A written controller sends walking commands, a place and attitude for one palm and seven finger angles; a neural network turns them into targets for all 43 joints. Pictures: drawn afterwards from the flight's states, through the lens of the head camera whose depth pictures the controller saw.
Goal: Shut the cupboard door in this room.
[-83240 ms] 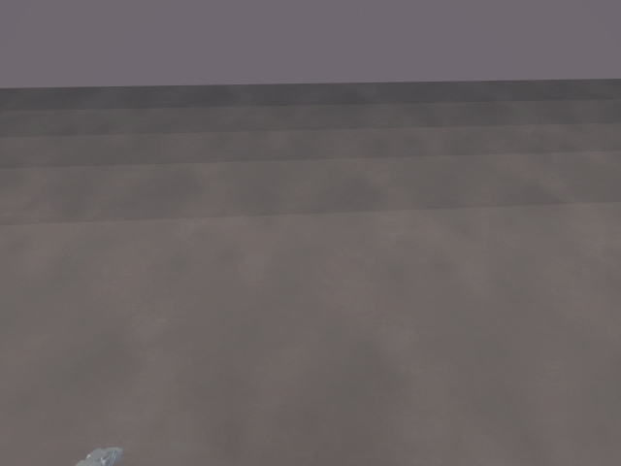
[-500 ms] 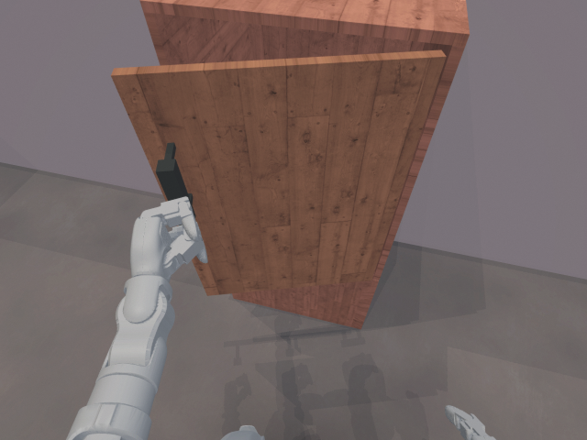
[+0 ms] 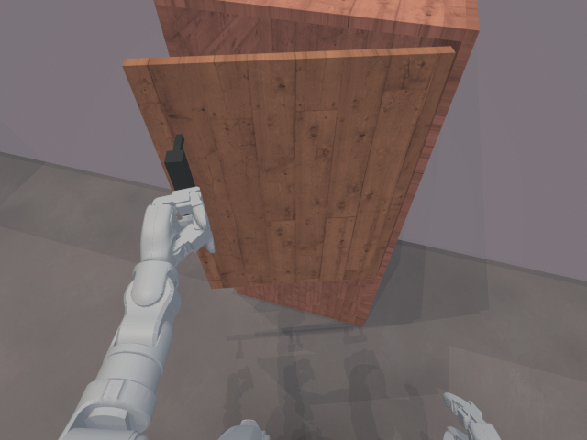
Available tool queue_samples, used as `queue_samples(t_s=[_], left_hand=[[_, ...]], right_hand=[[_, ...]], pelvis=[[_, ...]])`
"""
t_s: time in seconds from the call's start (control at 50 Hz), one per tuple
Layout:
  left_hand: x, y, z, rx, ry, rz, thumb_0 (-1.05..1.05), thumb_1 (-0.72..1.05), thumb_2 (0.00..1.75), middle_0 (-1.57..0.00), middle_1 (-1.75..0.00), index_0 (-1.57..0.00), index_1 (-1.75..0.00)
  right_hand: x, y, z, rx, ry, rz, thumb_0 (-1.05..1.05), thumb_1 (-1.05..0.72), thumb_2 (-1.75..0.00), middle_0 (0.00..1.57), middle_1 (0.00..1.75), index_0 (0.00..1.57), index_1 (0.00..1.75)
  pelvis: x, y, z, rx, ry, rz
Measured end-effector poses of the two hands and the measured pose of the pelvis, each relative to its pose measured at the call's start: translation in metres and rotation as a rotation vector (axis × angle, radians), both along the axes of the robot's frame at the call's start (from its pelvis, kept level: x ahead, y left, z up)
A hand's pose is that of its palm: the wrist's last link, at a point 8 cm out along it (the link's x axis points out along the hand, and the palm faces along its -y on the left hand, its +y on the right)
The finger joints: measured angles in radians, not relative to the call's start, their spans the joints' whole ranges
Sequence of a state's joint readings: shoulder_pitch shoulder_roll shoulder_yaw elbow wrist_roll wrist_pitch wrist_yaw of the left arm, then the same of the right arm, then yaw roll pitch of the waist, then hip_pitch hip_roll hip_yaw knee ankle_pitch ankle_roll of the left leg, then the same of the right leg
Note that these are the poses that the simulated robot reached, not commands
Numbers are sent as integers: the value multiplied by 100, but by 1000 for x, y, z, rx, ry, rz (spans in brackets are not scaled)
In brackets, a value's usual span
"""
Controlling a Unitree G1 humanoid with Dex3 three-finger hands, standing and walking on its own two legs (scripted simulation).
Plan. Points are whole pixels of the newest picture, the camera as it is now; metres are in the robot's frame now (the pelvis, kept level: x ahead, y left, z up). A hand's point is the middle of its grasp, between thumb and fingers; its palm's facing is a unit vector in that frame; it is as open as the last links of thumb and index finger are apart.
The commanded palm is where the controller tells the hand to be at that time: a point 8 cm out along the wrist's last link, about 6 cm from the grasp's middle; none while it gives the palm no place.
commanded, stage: push the door shut along its arc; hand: left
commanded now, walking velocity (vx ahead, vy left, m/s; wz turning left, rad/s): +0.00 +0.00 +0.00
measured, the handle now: (186, 177) +0.48 +0.19 +0.08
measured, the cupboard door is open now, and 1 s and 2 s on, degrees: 20 5 0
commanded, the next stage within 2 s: pull the fist back off the door in 1.70 s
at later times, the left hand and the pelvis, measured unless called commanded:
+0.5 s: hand (208, 194) +0.44 +0.14 +0.08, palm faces -0.06 -1.00 -0.02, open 3.1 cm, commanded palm +0.43 +0.19 +0.08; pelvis -0.01 +0.01 -0.01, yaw -1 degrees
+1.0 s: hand (228, 165) +0.51 +0.12 +0.08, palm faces -0.19 -0.98 -0.01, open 3.1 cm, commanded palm +0.51 +0.16 +0.08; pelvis -0.01 +0.02 -0.03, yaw -1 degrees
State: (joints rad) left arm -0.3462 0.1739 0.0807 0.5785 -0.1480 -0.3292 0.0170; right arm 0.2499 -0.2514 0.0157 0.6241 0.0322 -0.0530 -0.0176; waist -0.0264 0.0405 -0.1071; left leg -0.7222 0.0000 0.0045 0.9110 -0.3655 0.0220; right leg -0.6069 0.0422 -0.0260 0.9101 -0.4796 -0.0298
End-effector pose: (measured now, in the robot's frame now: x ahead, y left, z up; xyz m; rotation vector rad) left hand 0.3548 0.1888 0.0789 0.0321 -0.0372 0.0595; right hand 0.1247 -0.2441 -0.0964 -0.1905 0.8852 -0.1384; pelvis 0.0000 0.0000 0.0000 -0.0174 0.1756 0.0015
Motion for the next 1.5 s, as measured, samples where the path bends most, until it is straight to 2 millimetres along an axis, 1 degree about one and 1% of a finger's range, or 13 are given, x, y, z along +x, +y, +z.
queue_samples(t_s=[0.08,0.16,0.32,0.4,0.56,0.76,0.9,1.04,1.22,1.32,1.5], left_hand=[[17,-2,2,-1,0,-20,1,90,90,-130,-150,-131,-150],[33,-2,5,-3,2,-40,1,90,90,-130,-150,-131,-150],[46,4,5,-5,9,-76,1,90,90,-132,-150,-130,-150],[53,6,5,-6,10,-97,1,90,90,-133,-150,-130,-150],[77,12,6,-7,28,-130,1,90,90,-133,-150,-130,-150],[108,11,4,-16,37,-186,1,90,90,-131,-150,-131,-150],[127,3,2,-15,50,-228,1,90,90,-131,-150,-130,-150],[148,-11,2,-16,58,-261,1,90,90,-130,-150,-130,-150],[177,-37,5,-19,68,-317,1,90,90,-130,-150,-130,-150],[192,-49,6,-13,71,-334,1,90,90,-130,-150,-130,-150],[205,-49,6,3,89,-357,-1,88,91,-130,-150,-130,-150]], right_hand=[[-9,-2,-4,-7,21,-14,1,-90,-90,20,30,20,30],[-24,-6,-7,-8,55,-40,1,-90,-90,20,30,20,30],[-59,-11,-14,-13,149,-84,1,-90,-90,20,30,20,30],[-73,-14,-16,-22,185,-103,1,-90,-90,20,30,20,30],[-92,-15,-20,-47,228,-119,0,-90,-90,20,30,20,30],[-112,-12,-26,-67,279,-135,0,-90,-90,20,30,20,30],[-129,-7,-29,-68,333,-153,0,-90,-90,20,30,20,30],[-144,-2,-30,-61,376,-179,0,-90,-90,20,30,20,30],[-162,1,-32,-48,432,-218,0,-90,-90,20,30,20,30],[-171,1,-33,-38,463,-239,0,-90,-90,20,30,20,30],[-179,-3,-36,-39,513,-249,0,-90,-90,20,30,20,30]], pelvis=[[-2,0,-2,-2,12,-1],[-2,1,-3,-1,26,-7],[-1,3,-4,0,37,-15],[-3,3,-6,-4,42,-15],[-10,7,-12,-16,74,-6],[-14,13,-23,-30,131,-7],[-13,17,-27,-39,163,-9],[-9,19,-30,-43,191,-15],[-5,18,-34,-42,228,-27],[-1,15,-36,-37,248,-36],[1,8,-40,-37,269,-34]])
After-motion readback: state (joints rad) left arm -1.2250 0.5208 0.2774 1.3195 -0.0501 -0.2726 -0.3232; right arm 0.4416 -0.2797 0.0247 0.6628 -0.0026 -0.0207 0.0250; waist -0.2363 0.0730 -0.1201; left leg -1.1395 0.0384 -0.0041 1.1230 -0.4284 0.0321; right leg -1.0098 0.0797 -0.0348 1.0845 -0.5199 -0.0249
